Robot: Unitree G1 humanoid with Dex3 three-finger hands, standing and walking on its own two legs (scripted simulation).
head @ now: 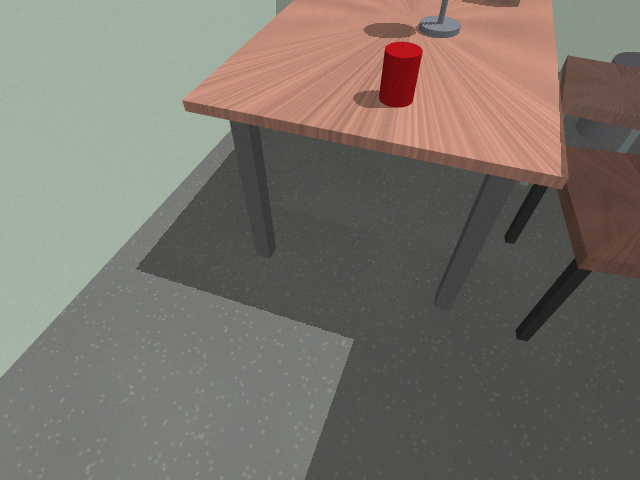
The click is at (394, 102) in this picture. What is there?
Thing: squat round
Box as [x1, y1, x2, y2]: [379, 42, 422, 107]
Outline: 408,42 394,42 388,44 385,47 379,99 383,103 390,106 405,106 412,101 422,50 419,46
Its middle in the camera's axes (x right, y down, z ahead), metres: +0.20 -0.42 +0.96
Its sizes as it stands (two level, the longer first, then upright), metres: 0.089 0.089 0.125
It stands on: a support 0.73 m high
